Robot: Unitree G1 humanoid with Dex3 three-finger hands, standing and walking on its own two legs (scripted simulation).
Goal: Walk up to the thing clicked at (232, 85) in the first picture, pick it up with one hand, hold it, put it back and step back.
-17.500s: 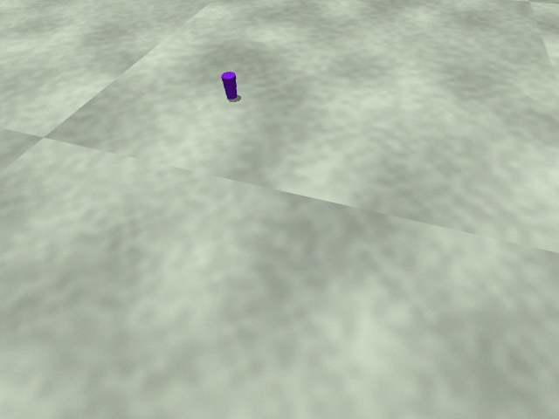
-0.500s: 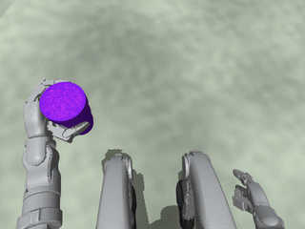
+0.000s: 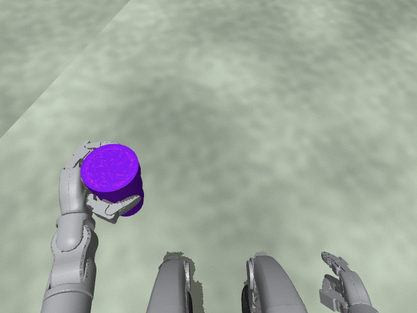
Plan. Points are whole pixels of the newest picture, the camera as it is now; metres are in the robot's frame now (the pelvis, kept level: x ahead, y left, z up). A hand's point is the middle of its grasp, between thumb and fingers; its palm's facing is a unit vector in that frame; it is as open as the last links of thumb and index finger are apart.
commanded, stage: lift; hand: left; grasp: from the side
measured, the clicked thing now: (120, 186) +0.35 +0.19 -0.01
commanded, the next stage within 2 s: hold in 0.96 s
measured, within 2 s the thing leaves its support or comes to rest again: neither
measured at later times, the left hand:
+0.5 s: hand (107, 161) +0.35 +0.18 +0.09, palm faces +0.13 -0.99 -0.03, open 11.7 cm
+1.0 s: hand (108, 150) +0.35 +0.17 +0.12, palm faces +0.13 -0.99 -0.02, open 11.7 cm
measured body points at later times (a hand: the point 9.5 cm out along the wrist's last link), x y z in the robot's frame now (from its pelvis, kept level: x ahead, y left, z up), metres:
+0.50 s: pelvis +0.02 +0.00 +0.06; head +0.09 +0.02 +0.50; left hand +0.34 +0.24 +0.09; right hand +0.15 -0.24 -0.05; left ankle +0.04 +0.11 -0.60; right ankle +0.04 -0.14 -0.60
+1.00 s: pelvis +0.03 -0.01 +0.09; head +0.08 +0.01 +0.53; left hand +0.34 +0.22 +0.12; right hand +0.16 -0.25 -0.02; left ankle +0.04 +0.11 -0.60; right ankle +0.04 -0.14 -0.60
